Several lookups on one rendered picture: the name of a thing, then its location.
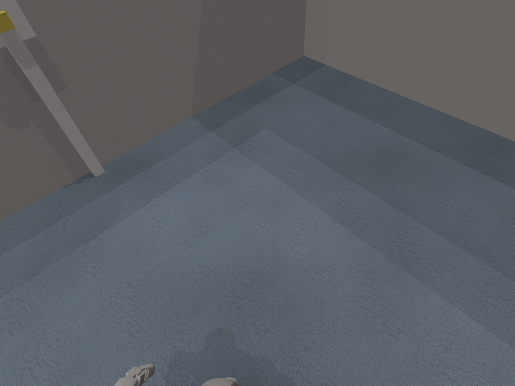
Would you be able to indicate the panel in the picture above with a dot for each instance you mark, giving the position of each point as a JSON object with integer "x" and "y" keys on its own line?
{"x": 13, "y": 40}

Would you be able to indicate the robot left hand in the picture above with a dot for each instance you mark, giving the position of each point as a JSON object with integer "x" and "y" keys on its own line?
{"x": 137, "y": 376}

